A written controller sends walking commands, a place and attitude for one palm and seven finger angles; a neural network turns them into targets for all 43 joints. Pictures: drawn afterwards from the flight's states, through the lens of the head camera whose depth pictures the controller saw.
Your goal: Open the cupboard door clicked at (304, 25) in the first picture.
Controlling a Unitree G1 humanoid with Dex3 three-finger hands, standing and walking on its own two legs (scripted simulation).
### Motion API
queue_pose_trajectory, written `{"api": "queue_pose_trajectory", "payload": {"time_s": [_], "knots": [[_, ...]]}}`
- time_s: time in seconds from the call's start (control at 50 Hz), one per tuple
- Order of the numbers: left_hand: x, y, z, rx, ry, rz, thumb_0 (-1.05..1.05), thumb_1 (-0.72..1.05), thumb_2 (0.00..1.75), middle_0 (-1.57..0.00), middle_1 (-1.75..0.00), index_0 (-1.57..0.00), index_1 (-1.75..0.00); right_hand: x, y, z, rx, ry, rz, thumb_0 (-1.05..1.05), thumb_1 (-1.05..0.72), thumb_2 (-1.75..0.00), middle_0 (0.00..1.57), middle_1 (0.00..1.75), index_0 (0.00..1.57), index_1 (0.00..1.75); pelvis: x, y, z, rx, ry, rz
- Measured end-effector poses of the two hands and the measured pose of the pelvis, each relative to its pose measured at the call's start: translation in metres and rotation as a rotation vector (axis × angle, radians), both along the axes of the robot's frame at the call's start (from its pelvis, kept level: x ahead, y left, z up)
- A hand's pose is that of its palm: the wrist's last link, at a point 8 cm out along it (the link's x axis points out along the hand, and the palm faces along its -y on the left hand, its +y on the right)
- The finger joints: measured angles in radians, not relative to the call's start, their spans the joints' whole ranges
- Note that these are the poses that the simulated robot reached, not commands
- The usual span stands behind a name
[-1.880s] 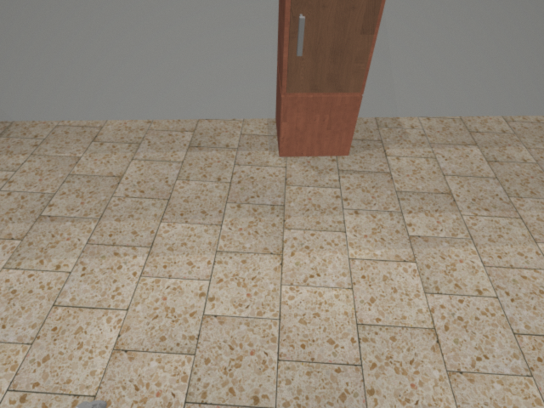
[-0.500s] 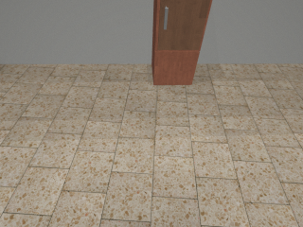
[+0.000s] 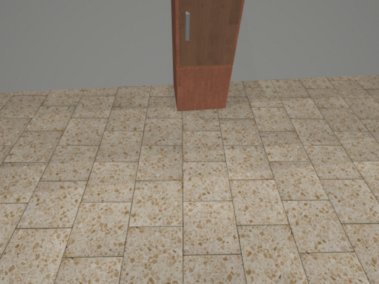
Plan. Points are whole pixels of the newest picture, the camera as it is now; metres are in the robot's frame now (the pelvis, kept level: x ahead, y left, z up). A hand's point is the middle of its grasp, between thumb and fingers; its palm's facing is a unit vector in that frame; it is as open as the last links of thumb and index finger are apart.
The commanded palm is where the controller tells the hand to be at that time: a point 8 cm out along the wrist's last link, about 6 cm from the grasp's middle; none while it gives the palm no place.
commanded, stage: walk to a spot facing it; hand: left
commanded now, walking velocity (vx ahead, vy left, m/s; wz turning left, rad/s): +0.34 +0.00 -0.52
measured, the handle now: (186, 25) +1.51 +0.13 -0.06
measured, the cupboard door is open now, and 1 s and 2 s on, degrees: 0 0 0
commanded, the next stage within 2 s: turn to face it in 1.66 s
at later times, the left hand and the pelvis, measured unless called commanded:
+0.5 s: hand out of the picture +0.12 +0.22 -0.19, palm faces -0.10 -0.98 -0.15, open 7.4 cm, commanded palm none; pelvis +0.18 +0.03 -0.02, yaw -13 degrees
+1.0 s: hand (185, 150) +0.59 +0.06 -0.16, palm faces -0.52 -0.84 -0.16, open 7.4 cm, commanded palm none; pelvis +0.39 -0.03 -0.01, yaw -26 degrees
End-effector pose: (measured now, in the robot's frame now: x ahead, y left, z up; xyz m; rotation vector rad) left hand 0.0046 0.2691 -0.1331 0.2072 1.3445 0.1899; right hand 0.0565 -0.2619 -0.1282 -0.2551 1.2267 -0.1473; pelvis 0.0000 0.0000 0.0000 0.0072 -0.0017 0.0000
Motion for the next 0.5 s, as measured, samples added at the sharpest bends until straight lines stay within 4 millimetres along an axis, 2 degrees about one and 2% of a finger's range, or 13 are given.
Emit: {"api": "queue_pose_trajectory", "payload": {"time_s": [0.12, 0.18, 0.22, 0.28, 0.36, 0.4, 0.46, 0.5], "knots": [[0.018, -0.033, -0.014, -0.036, 0.023, -0.009, 0.01, 0.90, 0.89, -0.20, -0.30, -0.20, -0.30, -0.022, -0.005, -0.025, 0.036, 0.102, -0.088, 0.01, -0.91, -0.90, 0.20, 0.30, 0.20, 0.30, 0.031, -0.014, -0.014, -0.023, -0.004, -0.036], [0.019, -0.047, -0.010, -0.051, 0.034, 0.011, 0.01, 0.90, 0.89, -0.20, -0.30, -0.20, -0.30, -0.008, -0.003, -0.020, 0.040, 0.138, -0.091, 0.01, -0.91, -0.90, 0.20, 0.30, 0.20, 0.30, 0.049, -0.015, -0.008, -0.023, 0.001, -0.059], [0.017, -0.054, -0.006, -0.067, 0.080, 0.006, 0.01, 0.90, 0.89, -0.20, -0.30, -0.20, -0.30, 0.014, 0.000, -0.013, 0.046, 0.107, -0.100, 0.01, -0.91, -0.90, 0.20, 0.30, 0.20, 0.30, 0.061, -0.014, -0.003, -0.019, 0.006, -0.078], [0.018, -0.058, 0.000, -0.091, 0.162, -0.009, 0.01, 0.90, 0.89, -0.20, -0.30, -0.20, -0.30, 0.058, 0.007, -0.003, 0.059, 0.022, -0.120, 0.01, -0.91, -0.90, 0.20, 0.30, 0.20, 0.30, 0.080, -0.008, 0.003, -0.015, 0.018, -0.108], [0.036, -0.049, 0.000, -0.107, 0.237, -0.027, 0.01, 0.90, 0.89, -0.21, -0.30, -0.20, -0.30, 0.124, 0.022, 0.007, 0.071, -0.093, -0.123, 0.01, -0.91, -0.90, 0.20, 0.30, 0.20, 0.30, 0.112, 0.003, 0.004, -0.019, 0.028, -0.146], [0.053, -0.039, -0.004, -0.108, 0.253, -0.030, 0.01, 0.90, 0.89, -0.21, -0.30, -0.20, -0.30, 0.158, 0.031, 0.009, 0.070, -0.139, -0.115, 0.01, -0.91, -0.90, 0.20, 0.30, 0.20, 0.30, 0.130, 0.011, 0.001, -0.024, 0.029, -0.161], [0.091, -0.017, -0.020, -0.104, 0.256, -0.043, 0.01, 0.90, 0.89, -0.21, -0.30, -0.20, -0.30, 0.202, 0.044, 0.007, 0.046, -0.210, -0.111, 0.01, -0.91, -0.90, 0.20, 0.30, 0.20, 0.30, 0.164, 0.025, -0.012, -0.034, 0.025, -0.191], [0.125, -0.001, -0.030, -0.095, 0.244, -0.070, 0.01, 0.90, 0.89, -0.21, -0.30, -0.20, -0.30, 0.217, 0.050, 0.006, 0.026, -0.241, -0.128, 0.01, -0.91, -0.90, 0.20, 0.30, 0.20, 0.30, 0.180, 0.033, -0.018, -0.032, 0.012, -0.222]]}}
